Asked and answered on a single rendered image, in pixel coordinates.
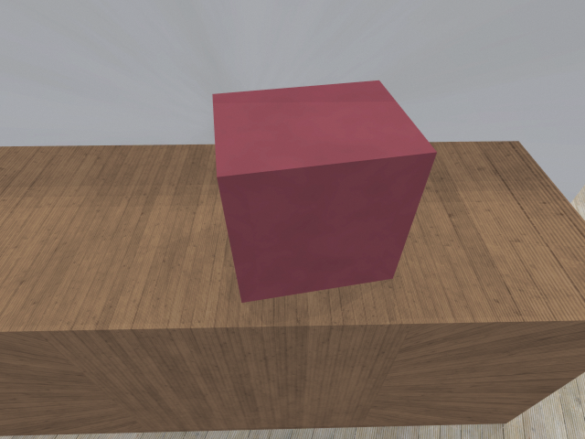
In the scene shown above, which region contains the pedestal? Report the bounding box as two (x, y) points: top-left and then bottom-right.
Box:
(0, 141), (585, 436)

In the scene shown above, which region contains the carton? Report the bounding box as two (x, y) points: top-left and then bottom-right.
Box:
(212, 80), (437, 303)

